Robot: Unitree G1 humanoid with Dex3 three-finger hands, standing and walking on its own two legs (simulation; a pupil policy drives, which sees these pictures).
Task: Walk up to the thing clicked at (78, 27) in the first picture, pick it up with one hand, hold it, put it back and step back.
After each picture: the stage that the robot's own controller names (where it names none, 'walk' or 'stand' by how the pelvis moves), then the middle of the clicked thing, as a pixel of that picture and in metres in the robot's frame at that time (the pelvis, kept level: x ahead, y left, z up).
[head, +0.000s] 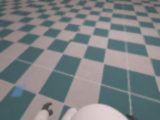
stand; (79, 29) +2.21 +0.33 -0.72
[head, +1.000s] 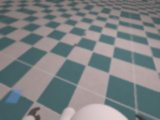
walk; (85, 33) +2.09 +0.08 -0.71
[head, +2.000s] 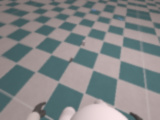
walk; (83, 43) +1.48 +0.09 -0.71
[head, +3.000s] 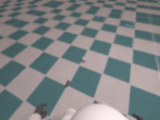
walk; (83, 60) +1.00 +0.09 -0.71
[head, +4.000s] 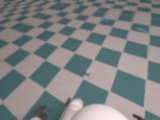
walk; (88, 73) +0.71 +0.06 -0.70
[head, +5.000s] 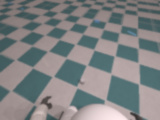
stand; (82, 81) +0.56 +0.06 -0.70
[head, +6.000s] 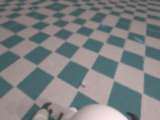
stand; (83, 84) +0.54 +0.04 -0.72
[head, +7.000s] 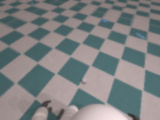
stand; (84, 81) +0.54 +0.03 -0.72
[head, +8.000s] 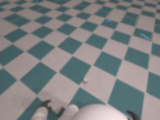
stand; (85, 80) +0.54 +0.01 -0.71
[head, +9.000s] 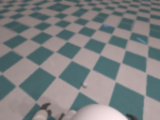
stand; (85, 85) +0.53 +0.02 -0.73
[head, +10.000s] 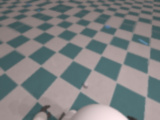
stand; (86, 85) +0.54 +0.01 -0.73
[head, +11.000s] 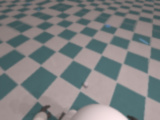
stand; (86, 85) +0.53 +0.01 -0.73
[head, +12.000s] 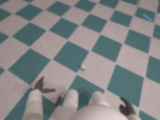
go down; (83, 68) +0.56 +0.02 -0.60
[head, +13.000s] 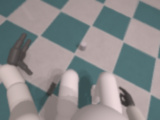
go down; (83, 46) +0.64 +0.05 -0.32
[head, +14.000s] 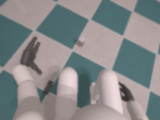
close in; (81, 41) +0.64 +0.05 -0.30
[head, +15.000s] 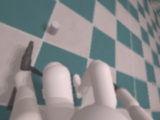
close; (54, 28) +0.65 +0.13 -0.22
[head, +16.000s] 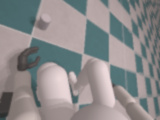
close; (44, 22) +0.64 +0.16 -0.22
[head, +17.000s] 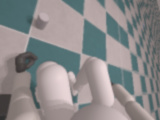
lift; (42, 21) +0.64 +0.15 -0.22
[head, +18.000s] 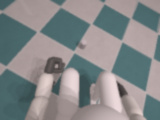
lift; (83, 44) +0.64 +0.06 -0.32
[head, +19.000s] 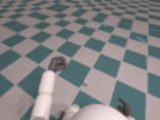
hold; (85, 83) +0.56 -0.01 -0.66
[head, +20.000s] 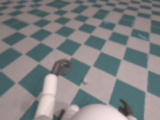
hold; (85, 81) +0.55 +0.01 -0.68
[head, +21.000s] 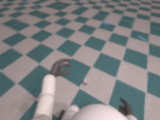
stand; (85, 82) +0.56 +0.01 -0.68
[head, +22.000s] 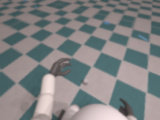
stand; (85, 82) +0.55 +0.01 -0.68
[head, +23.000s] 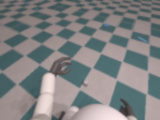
stand; (86, 83) +0.55 +0.00 -0.69
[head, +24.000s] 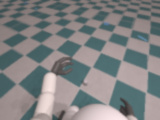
stand; (85, 82) +0.56 +0.01 -0.69
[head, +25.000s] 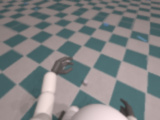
go down; (85, 82) +0.56 +0.01 -0.69
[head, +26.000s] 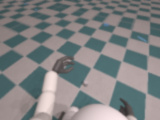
stand; (85, 83) +0.55 +0.01 -0.69
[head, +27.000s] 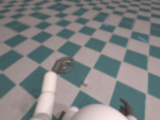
hold; (85, 83) +0.55 +0.01 -0.69
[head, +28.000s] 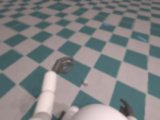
hold; (85, 83) +0.56 +0.00 -0.69
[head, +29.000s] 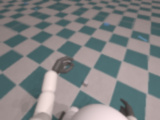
hold; (86, 83) +0.55 +0.01 -0.69
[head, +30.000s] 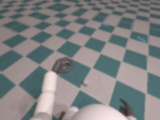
hold; (85, 83) +0.56 +0.01 -0.69
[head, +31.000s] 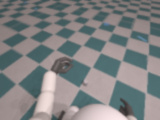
hold; (85, 82) +0.56 +0.01 -0.69
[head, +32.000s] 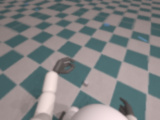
hold; (86, 83) +0.55 +0.00 -0.69
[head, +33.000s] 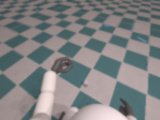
hold; (86, 84) +0.55 +0.01 -0.69
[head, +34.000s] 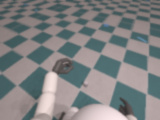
hold; (86, 84) +0.55 +0.01 -0.69
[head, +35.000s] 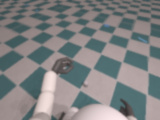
hold; (86, 84) +0.55 +0.00 -0.69
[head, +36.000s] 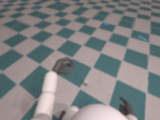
hold; (86, 82) +0.55 +0.01 -0.69
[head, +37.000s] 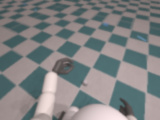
hold; (85, 83) +0.55 +0.01 -0.69
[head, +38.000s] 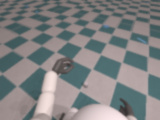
hold; (86, 84) +0.55 +0.00 -0.69
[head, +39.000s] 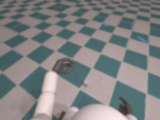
hold; (85, 83) +0.56 +0.00 -0.69
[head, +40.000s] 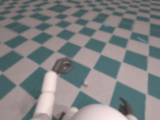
hold; (85, 84) +0.55 +0.01 -0.70
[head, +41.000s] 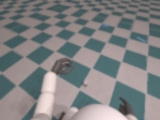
hold; (85, 83) +0.56 +0.01 -0.69
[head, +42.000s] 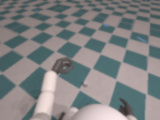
hold; (85, 84) +0.55 +0.01 -0.69
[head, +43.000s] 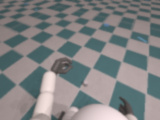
hold; (85, 83) +0.55 +0.01 -0.69
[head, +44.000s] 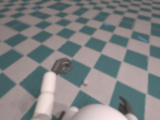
hold; (85, 83) +0.55 +0.00 -0.69
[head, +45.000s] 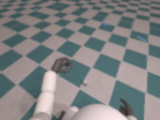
hold; (85, 83) +0.56 +0.01 -0.69
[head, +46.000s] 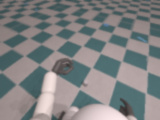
hold; (85, 83) +0.56 +0.00 -0.69
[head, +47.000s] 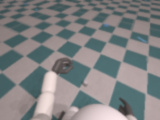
hold; (85, 83) +0.56 +0.00 -0.69
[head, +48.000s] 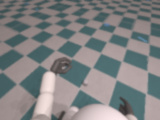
hold; (85, 83) +0.56 +0.01 -0.69
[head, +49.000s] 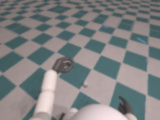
hold; (85, 84) +0.55 +0.01 -0.70
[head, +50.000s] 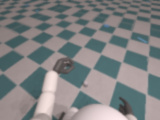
hold; (86, 84) +0.55 +0.01 -0.70
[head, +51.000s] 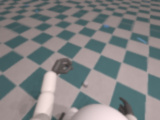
hold; (85, 84) +0.55 +0.00 -0.70
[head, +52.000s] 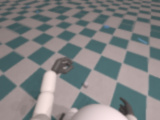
hold; (86, 85) +0.55 +0.00 -0.70
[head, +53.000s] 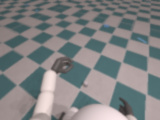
hold; (86, 84) +0.55 +0.00 -0.70
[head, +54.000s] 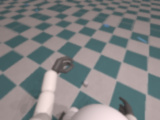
hold; (86, 84) +0.55 +0.00 -0.70
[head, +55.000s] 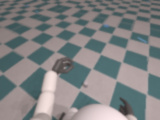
hold; (85, 84) +0.55 +0.01 -0.70
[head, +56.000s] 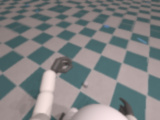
hold; (86, 84) +0.55 +0.00 -0.70
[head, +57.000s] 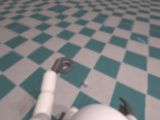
hold; (85, 84) +0.56 +0.00 -0.70
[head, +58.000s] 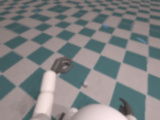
hold; (85, 84) +0.55 +0.01 -0.70
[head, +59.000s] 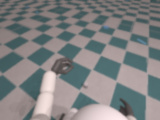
hold; (86, 85) +0.55 +0.00 -0.70
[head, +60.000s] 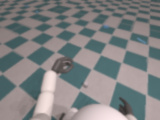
hold; (85, 84) +0.55 +0.01 -0.70
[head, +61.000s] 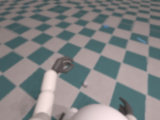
hold; (85, 84) +0.55 +0.01 -0.70
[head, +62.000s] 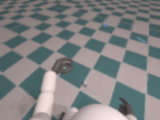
hold; (85, 84) +0.55 +0.01 -0.70
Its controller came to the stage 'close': yes
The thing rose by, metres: 0.00
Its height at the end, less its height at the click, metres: +0.00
